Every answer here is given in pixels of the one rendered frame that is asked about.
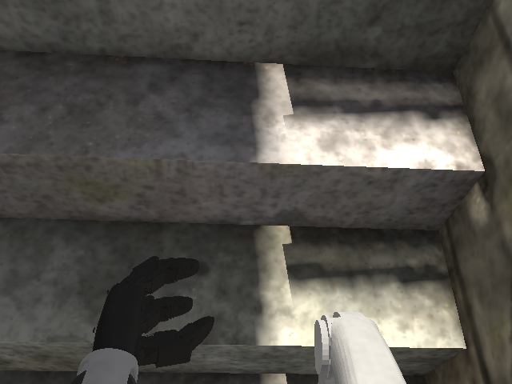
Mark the robot right thigh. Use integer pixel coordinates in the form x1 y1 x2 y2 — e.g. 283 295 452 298
314 312 406 384

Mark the left robot forearm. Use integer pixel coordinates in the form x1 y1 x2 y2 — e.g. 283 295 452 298
71 348 138 384

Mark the robot left hand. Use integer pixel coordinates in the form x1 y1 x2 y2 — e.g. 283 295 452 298
92 256 214 368

